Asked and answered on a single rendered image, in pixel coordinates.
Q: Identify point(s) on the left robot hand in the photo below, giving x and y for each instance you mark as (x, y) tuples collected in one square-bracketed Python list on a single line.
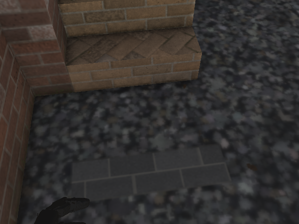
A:
[(60, 208)]

